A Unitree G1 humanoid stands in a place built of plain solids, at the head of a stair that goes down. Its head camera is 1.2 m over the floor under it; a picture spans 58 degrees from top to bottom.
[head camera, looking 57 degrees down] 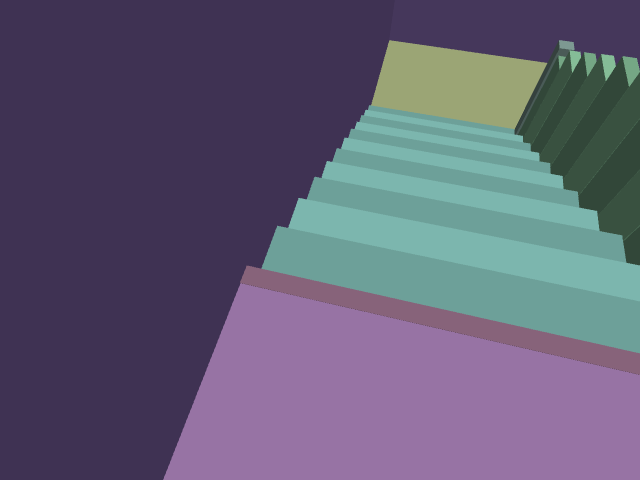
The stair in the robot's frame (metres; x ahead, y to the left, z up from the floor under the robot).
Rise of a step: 0.17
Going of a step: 0.28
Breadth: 1.50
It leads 14 degrees to the right of straight ahead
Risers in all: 12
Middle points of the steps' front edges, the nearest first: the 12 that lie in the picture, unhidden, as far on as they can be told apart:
0.50 -0.49 0.00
0.77 -0.56 -0.16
1.04 -0.63 -0.33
1.31 -0.70 -0.50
1.59 -0.77 -0.67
1.86 -0.83 -0.84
2.13 -0.90 -1.00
2.40 -0.97 -1.17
2.67 -1.04 -1.34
2.94 -1.11 -1.51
3.21 -1.18 -1.67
3.48 -1.24 -1.84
